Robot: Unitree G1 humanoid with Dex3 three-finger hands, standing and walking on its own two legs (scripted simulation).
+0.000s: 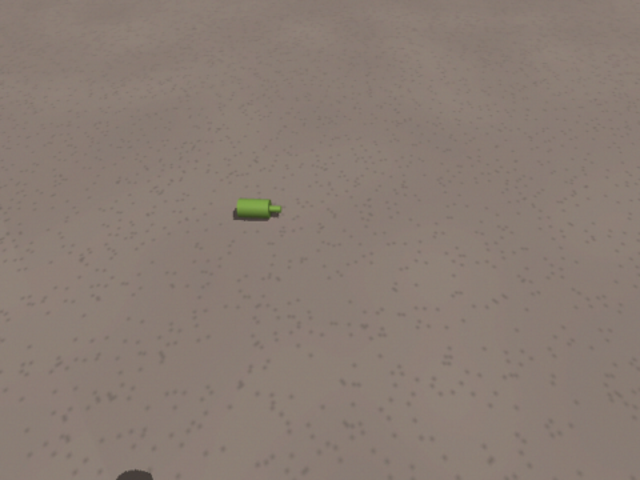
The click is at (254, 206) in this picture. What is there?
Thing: lying bottle
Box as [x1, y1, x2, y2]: [237, 198, 281, 217]
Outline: 237,202 238,216 269,217 271,211 280,212 281,209 280,206 272,206 269,199 239,198
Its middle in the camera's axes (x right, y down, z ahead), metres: -0.27 -0.12 +1.71
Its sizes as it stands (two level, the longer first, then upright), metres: 0.185 0.083 0.083
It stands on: the floor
